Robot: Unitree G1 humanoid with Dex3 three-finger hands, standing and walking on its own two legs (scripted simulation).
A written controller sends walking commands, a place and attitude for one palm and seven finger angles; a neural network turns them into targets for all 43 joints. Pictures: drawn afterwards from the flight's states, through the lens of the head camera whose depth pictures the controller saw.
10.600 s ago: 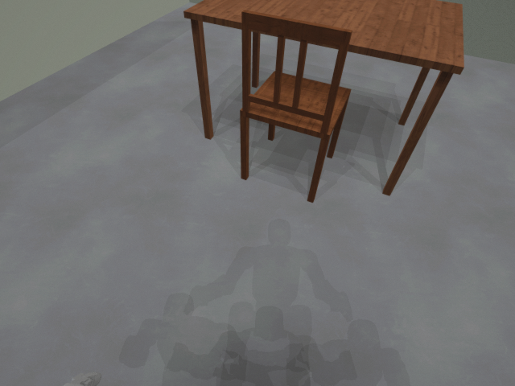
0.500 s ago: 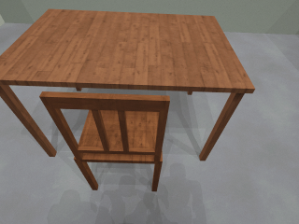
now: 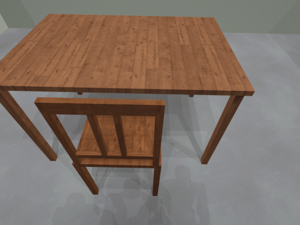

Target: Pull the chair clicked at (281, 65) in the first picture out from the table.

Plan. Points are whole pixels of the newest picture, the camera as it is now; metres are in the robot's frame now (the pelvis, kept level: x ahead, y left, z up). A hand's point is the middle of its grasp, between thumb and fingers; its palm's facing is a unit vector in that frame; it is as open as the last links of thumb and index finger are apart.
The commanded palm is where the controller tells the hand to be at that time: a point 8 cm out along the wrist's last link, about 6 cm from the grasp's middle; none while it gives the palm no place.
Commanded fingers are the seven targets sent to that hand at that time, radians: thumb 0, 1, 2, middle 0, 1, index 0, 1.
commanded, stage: look again from close up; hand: left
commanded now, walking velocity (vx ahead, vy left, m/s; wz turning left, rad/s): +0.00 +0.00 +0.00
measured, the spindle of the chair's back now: (98, 136) +0.44 +0.23 -0.11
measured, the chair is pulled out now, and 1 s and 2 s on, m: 0.00 0.00 0.00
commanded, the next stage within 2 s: none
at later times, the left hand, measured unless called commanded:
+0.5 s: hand out of the picture -0.04 +0.14 -0.17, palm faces +0.04 -0.98 -0.18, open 7.4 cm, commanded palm none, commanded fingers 0.00 0.90 0.90 -0.20 -0.30 -0.20 -0.30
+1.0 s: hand out of the picture -0.05 +0.13 -0.18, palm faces +0.05 -0.98 -0.17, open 7.4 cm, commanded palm none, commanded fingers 0.00 0.90 0.90 -0.20 -0.30 -0.20 -0.30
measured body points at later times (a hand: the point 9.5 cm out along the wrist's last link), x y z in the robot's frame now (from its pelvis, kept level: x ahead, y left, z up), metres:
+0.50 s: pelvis +0.00 -0.02 +0.00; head +0.00 -0.02 +0.45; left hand -0.04 +0.19 -0.16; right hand +0.00 -0.24 -0.16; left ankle +0.01 +0.12 -0.74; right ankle -0.08 -0.09 -0.74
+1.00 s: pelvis -0.01 -0.02 +0.00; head -0.01 -0.02 +0.45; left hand -0.05 +0.19 -0.16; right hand -0.01 -0.24 -0.16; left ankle +0.01 +0.12 -0.74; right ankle -0.08 -0.09 -0.74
